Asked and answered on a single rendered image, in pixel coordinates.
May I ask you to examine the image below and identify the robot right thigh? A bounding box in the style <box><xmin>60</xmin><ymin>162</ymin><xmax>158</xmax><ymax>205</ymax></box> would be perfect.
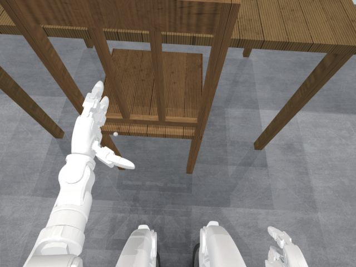
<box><xmin>200</xmin><ymin>225</ymin><xmax>246</xmax><ymax>267</ymax></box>

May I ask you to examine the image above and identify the right robot shin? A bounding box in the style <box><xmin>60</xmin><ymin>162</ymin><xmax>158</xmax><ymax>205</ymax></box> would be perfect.
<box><xmin>199</xmin><ymin>221</ymin><xmax>219</xmax><ymax>267</ymax></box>

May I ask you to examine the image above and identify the table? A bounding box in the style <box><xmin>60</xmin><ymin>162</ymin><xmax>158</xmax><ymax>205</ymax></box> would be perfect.
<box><xmin>0</xmin><ymin>0</ymin><xmax>356</xmax><ymax>150</ymax></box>

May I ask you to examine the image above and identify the chair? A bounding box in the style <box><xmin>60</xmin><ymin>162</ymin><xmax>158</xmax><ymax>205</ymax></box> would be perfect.
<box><xmin>0</xmin><ymin>0</ymin><xmax>241</xmax><ymax>174</ymax></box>

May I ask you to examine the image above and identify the robot left upper arm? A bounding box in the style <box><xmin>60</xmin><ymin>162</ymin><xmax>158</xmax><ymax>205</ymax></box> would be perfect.
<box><xmin>25</xmin><ymin>254</ymin><xmax>83</xmax><ymax>267</ymax></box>

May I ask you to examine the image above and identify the robot left hand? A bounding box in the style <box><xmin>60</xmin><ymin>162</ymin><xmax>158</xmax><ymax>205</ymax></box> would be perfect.
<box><xmin>71</xmin><ymin>81</ymin><xmax>135</xmax><ymax>169</ymax></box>

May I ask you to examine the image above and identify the robot left forearm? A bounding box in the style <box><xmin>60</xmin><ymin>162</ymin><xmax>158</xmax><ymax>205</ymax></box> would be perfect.
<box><xmin>23</xmin><ymin>153</ymin><xmax>96</xmax><ymax>267</ymax></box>

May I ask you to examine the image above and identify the robot right hand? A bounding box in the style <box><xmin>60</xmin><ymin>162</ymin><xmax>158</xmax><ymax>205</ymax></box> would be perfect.
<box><xmin>265</xmin><ymin>226</ymin><xmax>308</xmax><ymax>267</ymax></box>

